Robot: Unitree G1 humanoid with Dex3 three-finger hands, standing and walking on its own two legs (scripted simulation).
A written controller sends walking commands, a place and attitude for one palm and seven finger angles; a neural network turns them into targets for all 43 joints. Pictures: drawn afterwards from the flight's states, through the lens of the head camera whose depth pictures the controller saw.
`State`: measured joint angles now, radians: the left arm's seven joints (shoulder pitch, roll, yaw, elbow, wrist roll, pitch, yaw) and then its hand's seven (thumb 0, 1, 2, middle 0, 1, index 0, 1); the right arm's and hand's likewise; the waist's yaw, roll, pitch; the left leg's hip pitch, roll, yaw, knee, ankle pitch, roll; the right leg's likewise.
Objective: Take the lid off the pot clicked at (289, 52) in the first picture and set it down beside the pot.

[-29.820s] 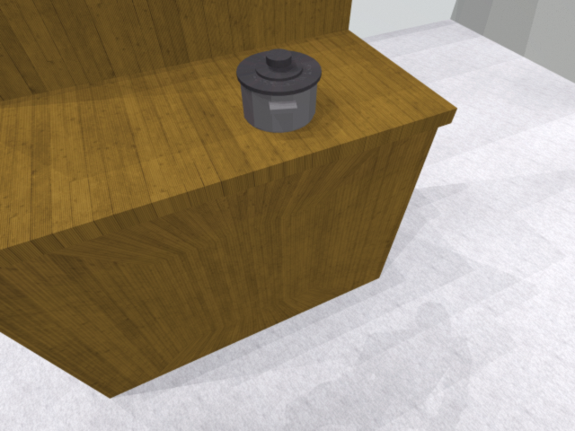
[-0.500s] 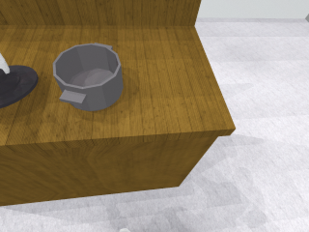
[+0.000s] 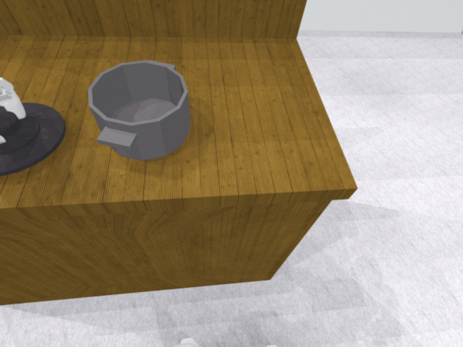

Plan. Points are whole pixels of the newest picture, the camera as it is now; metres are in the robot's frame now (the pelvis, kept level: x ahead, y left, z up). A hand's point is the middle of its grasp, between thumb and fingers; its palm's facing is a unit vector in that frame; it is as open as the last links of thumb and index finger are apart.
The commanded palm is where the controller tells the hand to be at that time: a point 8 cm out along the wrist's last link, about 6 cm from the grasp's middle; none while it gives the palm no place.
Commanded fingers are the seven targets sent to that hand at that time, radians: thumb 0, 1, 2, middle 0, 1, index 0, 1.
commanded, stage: open the fingers wide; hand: left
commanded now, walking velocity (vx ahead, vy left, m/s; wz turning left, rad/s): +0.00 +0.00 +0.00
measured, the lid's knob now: (1, 124) +0.47 +0.36 +0.10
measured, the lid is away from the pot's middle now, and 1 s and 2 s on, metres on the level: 0.23 0.24 0.24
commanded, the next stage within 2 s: raise the empty hand in 1.00 s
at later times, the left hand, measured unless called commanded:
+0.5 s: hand out of the picture +0.43 +0.37 +0.13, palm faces -0.42 -0.13 -0.90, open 8.8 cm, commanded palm +0.48 +0.37 +0.19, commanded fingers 0.00 0.12 0.75 -0.47 -0.91 -0.44 -0.88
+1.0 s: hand out of the picture +0.45 +0.37 +0.13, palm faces -0.40 -0.15 -0.91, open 11.0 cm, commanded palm +0.48 +0.37 +0.19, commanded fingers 0.00 -0.06 0.76 -0.40 -0.77 -0.40 -0.77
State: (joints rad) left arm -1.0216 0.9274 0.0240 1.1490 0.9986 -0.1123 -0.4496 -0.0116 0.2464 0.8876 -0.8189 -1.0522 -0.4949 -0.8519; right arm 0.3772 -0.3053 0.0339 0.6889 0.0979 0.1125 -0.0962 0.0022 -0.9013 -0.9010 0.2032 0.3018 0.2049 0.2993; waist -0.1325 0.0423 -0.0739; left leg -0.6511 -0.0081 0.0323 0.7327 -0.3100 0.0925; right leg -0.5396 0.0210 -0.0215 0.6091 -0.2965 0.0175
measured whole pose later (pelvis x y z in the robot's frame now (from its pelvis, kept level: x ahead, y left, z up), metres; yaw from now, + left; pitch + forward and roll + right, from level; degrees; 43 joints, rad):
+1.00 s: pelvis +0.00 +0.01 +0.00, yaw +0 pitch +14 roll -5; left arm -1.06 0.95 0.02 1.14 1.00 -0.16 -0.44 0.00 -0.04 0.71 -0.40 -0.81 -0.40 -0.81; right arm 0.34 -0.29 0.04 0.67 0.11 0.19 -0.09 0.00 -0.90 -0.90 0.20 0.30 0.21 0.30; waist -0.13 0.03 -0.07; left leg -0.69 -0.01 0.03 0.76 -0.33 0.11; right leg -0.57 0.02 -0.02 0.63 -0.31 0.02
